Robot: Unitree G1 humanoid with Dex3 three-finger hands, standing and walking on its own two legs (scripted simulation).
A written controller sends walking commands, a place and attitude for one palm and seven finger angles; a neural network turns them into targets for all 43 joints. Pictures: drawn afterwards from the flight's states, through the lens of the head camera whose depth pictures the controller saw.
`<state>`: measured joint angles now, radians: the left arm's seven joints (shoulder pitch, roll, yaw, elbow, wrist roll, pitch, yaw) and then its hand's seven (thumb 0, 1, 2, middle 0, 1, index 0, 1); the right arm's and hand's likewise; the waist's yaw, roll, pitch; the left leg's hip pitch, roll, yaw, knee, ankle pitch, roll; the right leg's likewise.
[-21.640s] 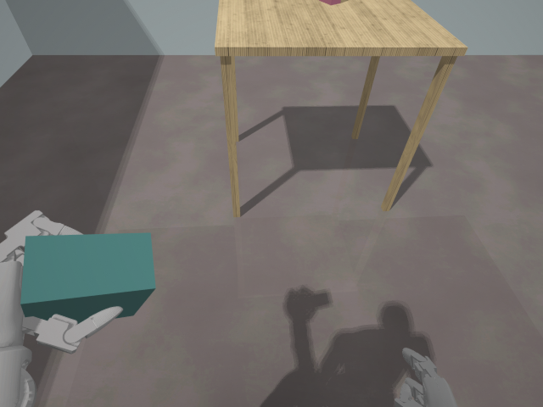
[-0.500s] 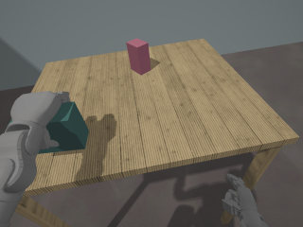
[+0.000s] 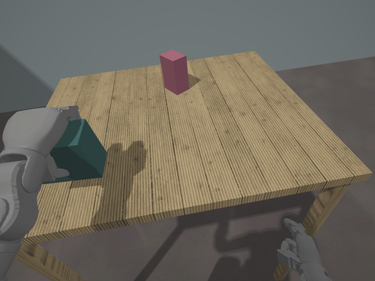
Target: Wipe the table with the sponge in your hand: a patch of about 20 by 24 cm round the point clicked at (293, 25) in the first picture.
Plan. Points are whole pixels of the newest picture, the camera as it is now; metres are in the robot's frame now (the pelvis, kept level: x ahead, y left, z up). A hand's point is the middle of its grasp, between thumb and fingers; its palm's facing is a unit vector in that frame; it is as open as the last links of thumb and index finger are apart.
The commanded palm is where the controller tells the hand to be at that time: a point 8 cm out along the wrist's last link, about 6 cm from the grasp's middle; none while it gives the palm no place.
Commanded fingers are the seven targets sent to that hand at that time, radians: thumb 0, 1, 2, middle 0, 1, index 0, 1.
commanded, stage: lower the sponge onto the table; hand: left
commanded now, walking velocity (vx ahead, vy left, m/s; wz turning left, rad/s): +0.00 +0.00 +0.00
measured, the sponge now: (65, 158) +0.26 +0.31 +0.16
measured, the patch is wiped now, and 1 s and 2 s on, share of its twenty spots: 0.00 0.00 0.15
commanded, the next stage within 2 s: wipe forward along the first lane in 1.70 s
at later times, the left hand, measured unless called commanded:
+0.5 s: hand (55, 146) +0.26 +0.32 +0.19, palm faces +0.13 +0.00 -0.99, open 10.1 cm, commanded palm +0.22 +0.30 +0.25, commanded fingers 0.00 0.10 1.30 -1.20 -1.60 -1.20 -1.60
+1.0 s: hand (65, 160) +0.26 +0.31 +0.15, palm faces +0.03 -0.03 -1.00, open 10.1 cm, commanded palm +0.22 +0.30 +0.23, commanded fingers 0.00 0.10 1.30 -1.20 -1.60 -1.20 -1.60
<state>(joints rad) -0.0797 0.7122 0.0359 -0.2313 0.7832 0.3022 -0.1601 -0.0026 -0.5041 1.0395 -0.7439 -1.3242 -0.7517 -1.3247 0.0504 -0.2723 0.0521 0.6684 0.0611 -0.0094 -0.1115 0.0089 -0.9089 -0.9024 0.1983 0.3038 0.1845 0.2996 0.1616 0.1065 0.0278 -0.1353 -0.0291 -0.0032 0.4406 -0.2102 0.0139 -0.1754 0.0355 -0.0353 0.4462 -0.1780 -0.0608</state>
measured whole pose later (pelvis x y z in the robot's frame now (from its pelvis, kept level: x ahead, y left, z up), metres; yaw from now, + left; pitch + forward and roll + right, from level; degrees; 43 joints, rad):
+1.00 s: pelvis +0.01 +0.00 +0.00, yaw +0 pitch -4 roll +0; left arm -0.01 0.65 0.02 -0.18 0.83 0.37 -0.19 0.00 -0.50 1.04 -0.74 -1.32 -0.75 -1.32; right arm 0.05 -0.29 0.06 0.64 0.06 0.01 -0.09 0.01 -0.91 -0.90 0.20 0.30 0.20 0.30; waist 0.14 0.12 0.02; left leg -0.15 -0.03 -0.01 0.44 -0.22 0.02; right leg -0.19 0.04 -0.04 0.44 -0.19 -0.06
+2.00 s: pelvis +0.01 +0.00 +0.00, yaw +1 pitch -3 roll +0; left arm -0.03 0.61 0.00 -0.08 0.88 0.31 -0.12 -0.01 -0.50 1.04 -0.74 -1.32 -0.75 -1.32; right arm 0.08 -0.28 0.06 0.66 0.06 0.01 -0.10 0.01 -0.91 -0.90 0.20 0.30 0.20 0.30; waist 0.13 0.11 0.00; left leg -0.16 -0.03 -0.02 0.44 -0.22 0.02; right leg -0.19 0.04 -0.05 0.43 -0.19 -0.06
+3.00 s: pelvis +0.00 +0.00 -0.01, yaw +1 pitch +3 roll +0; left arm -0.52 0.69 0.02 0.61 0.94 0.11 -0.15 0.01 -0.53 1.07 -0.76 -1.31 -0.76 -1.33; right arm 0.21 -0.30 0.02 0.66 0.09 0.08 -0.10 0.01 -0.91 -0.90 0.20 0.30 0.20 0.30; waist 0.04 0.08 -0.05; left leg -0.35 -0.02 -0.03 0.54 -0.25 0.02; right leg -0.36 0.05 -0.06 0.50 -0.19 -0.06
